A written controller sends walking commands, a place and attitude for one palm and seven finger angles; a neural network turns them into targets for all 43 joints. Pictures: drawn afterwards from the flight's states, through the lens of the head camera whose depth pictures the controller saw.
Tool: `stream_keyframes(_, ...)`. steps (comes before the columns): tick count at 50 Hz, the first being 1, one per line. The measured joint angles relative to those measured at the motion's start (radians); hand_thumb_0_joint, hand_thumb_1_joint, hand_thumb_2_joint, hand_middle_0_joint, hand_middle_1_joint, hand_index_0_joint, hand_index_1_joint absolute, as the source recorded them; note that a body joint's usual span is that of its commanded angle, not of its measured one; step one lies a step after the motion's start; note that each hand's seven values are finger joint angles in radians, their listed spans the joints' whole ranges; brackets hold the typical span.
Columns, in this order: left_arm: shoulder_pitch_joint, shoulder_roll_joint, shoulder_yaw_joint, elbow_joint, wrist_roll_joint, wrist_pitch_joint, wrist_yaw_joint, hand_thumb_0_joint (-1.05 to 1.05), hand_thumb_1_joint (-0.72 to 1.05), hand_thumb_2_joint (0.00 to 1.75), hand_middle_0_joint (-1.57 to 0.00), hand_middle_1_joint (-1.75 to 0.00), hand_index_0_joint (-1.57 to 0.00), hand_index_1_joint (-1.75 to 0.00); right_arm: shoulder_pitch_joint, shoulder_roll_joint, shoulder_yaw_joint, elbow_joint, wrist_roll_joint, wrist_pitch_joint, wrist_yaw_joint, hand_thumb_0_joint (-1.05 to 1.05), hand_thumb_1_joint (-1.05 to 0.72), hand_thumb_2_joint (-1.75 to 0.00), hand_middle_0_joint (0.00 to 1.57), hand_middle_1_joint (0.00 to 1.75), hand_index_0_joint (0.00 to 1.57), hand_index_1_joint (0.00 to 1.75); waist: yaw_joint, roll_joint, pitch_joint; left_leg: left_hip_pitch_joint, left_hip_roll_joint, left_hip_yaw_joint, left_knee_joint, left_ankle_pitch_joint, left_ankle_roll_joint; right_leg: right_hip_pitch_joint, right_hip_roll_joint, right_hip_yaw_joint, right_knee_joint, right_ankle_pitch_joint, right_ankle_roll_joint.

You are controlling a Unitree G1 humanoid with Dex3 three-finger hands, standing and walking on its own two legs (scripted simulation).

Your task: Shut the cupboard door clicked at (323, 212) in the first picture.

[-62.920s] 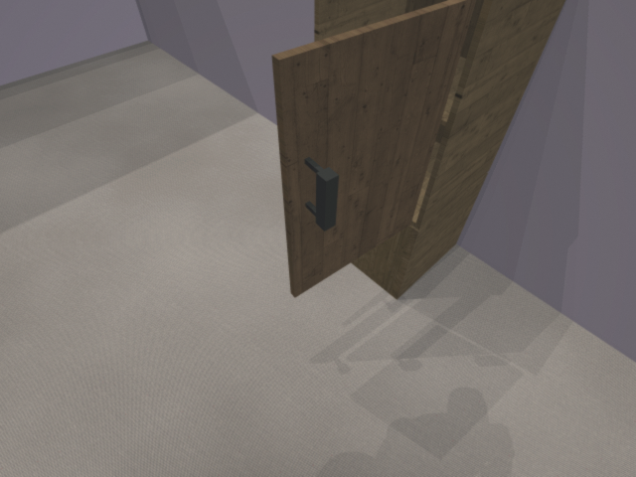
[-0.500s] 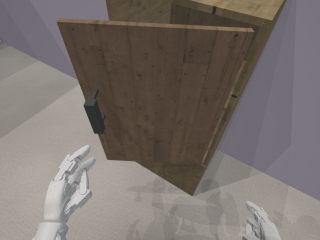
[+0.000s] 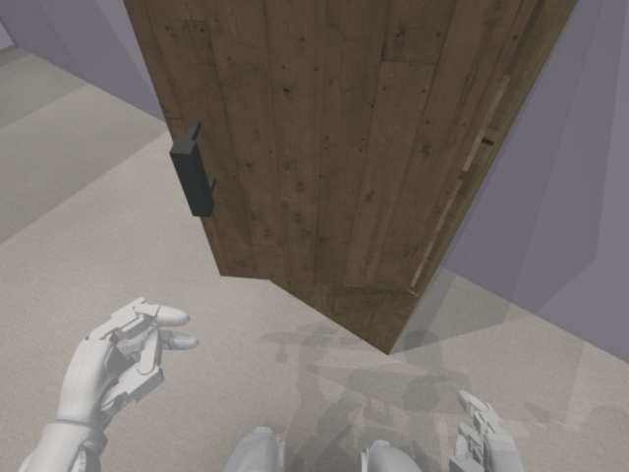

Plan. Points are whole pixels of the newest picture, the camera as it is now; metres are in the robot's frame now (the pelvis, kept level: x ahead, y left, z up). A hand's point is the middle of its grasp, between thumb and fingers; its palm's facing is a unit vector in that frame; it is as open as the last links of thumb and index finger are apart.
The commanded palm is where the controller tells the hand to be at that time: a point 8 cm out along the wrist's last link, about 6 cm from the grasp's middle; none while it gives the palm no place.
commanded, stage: raise the hand and make a fist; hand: left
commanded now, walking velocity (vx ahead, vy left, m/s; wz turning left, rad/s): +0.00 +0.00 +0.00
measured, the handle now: (199, 169) +0.49 +0.20 +0.09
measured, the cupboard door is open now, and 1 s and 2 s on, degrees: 29 29 29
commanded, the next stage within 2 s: bring the fist close to the handle in 1.14 s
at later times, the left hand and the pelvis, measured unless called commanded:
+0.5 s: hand (125, 351) +0.23 +0.22 +0.08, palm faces -0.01 -1.00 -0.03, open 3.1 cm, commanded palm +0.21 +0.27 +0.08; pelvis +0.02 +0.03 +0.02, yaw +0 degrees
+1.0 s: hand (131, 335) +0.24 +0.21 +0.09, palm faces -0.02 -1.00 -0.04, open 3.1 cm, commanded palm +0.22 +0.26 +0.09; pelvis +0.02 +0.02 +0.03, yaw +0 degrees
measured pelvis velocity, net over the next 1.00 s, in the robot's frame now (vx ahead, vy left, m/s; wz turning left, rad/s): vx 0.02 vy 0.02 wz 0.00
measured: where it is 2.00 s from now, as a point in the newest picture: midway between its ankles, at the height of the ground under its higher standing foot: outside the picture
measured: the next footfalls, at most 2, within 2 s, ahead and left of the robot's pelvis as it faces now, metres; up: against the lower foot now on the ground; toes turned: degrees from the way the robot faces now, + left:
none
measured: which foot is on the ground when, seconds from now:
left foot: down 0.00-1.00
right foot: down 0.00-1.00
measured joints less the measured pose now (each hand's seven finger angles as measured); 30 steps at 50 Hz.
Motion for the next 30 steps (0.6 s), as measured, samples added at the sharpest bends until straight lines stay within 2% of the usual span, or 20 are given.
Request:
stream_keyframes(4,0.042,-0.010,-0.001,-0.018,0.008,-0.054,0.037,0.02,0.90,0.90,-0.81,-0.97,-0.81,-0.96,0.038,-0.029,-0.018,0.008,-0.008,-0.004,0.004,0.01,-0.90,-0.90,0.20,0.30,0.21,0.30,-0.008,0.000,-0.003,0.020,-0.008,0.015,-0.027,0.004,0.013,0.017,-0.007,0.015,-0.025,0.008,0.013)
stream_keyframes(9,0.054,-0.010,-0.026,-0.023,0.016,-0.091,0.035,0.02,0.90,0.90,-0.90,-1.07,-0.90,-1.06,0.036,-0.070,-0.035,0.004,-0.011,-0.007,0.003,0.01,-0.90,-0.90,0.20,0.30,0.21,0.30,-0.007,-0.006,0.001,0.020,-0.017,0.023,-0.024,-0.003,0.028,0.017,-0.016,0.023,-0.024,0.003,0.027)
stream_keyframes(14,0.050,-0.006,-0.036,-0.048,0.023,-0.079,0.047,0.02,0.90,0.90,-1.00,-1.17,-0.99,-1.16,0.003,-0.079,-0.038,-0.023,-0.010,-0.004,0.002,0.01,-0.90,-0.90,0.20,0.30,0.21,0.30,-0.002,-0.013,0.009,0.034,-0.022,0.025,-0.027,-0.008,0.037,0.037,-0.020,0.025,-0.035,0.003,0.036)
stream_keyframes(20,0.048,-0.004,-0.040,-0.087,0.032,-0.045,0.060,0.02,0.90,0.90,-1.11,-1.29,-1.10,-1.28,-0.029,-0.062,-0.017,-0.068,-0.010,0.009,0.011,0.01,-0.90,-0.90,0.20,0.30,0.21,0.30,0.008,-0.012,0.005,0.069,-0.026,0.020,-0.050,-0.007,0.043,0.079,-0.021,0.021,-0.071,0.010,0.044)
stream_keyframes(30,0.017,0.007,-0.031,-0.088,0.034,0.012,0.040,0.02,0.90,0.90,-1.26,-1.46,-1.25,-1.45,-0.033,-0.042,0.024,-0.098,-0.012,0.028,0.022,0.01,-0.90,-0.90,0.20,0.30,0.21,0.30,0.025,-0.005,0.006,0.114,-0.030,0.013,-0.083,-0.002,0.046,0.132,-0.022,0.015,-0.114,0.018,0.049)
